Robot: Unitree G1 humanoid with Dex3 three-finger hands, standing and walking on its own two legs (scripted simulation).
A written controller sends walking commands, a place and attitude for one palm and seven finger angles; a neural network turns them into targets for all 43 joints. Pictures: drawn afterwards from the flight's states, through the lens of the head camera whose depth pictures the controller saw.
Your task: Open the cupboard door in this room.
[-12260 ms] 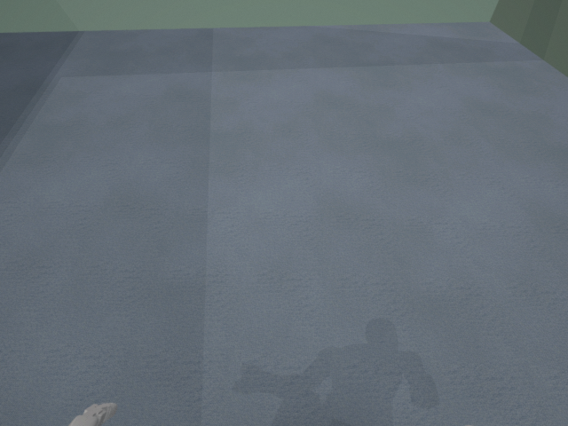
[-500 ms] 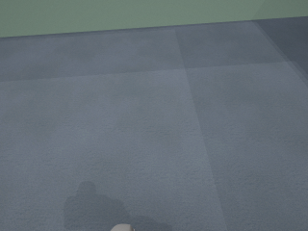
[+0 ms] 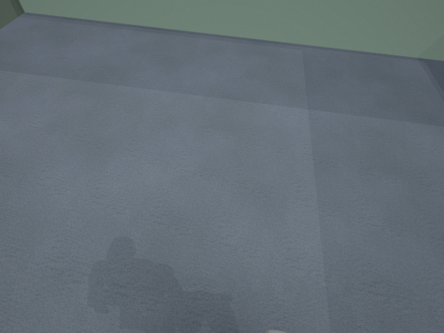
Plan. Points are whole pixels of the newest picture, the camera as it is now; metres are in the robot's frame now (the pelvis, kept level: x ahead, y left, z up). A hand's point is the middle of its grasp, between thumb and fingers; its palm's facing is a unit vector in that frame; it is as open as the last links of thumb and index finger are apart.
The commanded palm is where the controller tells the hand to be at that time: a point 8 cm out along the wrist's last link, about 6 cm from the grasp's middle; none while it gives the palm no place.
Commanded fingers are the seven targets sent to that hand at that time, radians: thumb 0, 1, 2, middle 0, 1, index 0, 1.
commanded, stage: turn or walk to find it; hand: left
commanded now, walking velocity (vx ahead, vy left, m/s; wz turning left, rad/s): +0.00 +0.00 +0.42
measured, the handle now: out of the picture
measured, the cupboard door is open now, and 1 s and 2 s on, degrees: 0 0 0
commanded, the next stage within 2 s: none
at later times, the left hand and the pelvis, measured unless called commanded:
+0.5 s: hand out of the picture -0.01 +0.16 -0.16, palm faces +0.25 -0.93 -0.25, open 7.3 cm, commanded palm none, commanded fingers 0.00 0.90 0.90 -0.20 -0.30 -0.20 -0.30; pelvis -0.02 -0.04 +0.00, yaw +14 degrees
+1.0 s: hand out of the picture -0.07 +0.24 -0.17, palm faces +0.45 -0.86 -0.23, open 7.3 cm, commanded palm none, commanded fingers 0.00 0.90 0.90 -0.20 -0.30 -0.20 -0.30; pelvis -0.05 +0.01 +0.00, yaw +26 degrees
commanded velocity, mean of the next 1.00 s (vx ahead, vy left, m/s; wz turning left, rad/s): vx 0.00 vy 0.00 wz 0.42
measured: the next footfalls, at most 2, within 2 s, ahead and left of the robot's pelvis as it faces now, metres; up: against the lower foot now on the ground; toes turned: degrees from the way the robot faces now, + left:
right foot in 0.16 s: +0.03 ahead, -0.14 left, +0.00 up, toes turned +1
left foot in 0.64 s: -0.04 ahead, +0.10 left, +0.00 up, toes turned +23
